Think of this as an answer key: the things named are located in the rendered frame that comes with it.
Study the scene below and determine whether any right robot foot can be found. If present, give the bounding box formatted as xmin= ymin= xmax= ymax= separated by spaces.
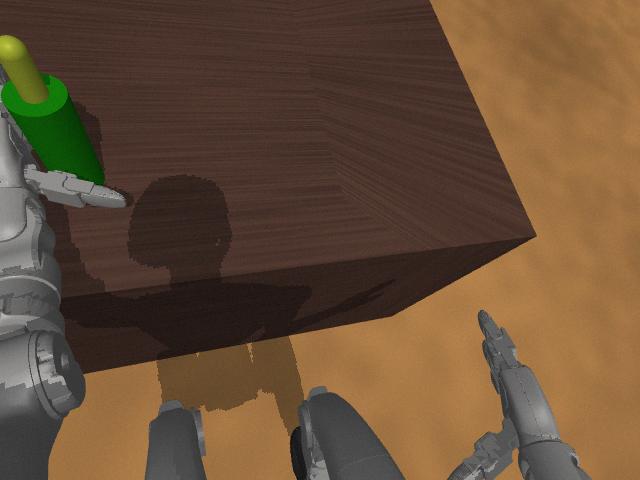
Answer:
xmin=290 ymin=426 xmax=307 ymax=480

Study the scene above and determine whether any left robot arm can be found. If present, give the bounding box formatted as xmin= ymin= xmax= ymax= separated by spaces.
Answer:
xmin=0 ymin=187 xmax=86 ymax=480

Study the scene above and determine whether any right robot arm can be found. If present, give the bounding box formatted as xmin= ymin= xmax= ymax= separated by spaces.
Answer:
xmin=518 ymin=440 xmax=592 ymax=480

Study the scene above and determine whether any left robot hand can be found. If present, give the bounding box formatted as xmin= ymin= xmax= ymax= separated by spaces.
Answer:
xmin=0 ymin=63 xmax=126 ymax=208

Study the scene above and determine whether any bottle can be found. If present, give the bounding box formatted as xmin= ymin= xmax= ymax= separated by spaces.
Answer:
xmin=0 ymin=35 xmax=105 ymax=186

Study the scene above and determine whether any right robot hand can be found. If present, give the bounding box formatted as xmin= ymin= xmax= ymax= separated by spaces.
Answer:
xmin=447 ymin=310 xmax=562 ymax=480

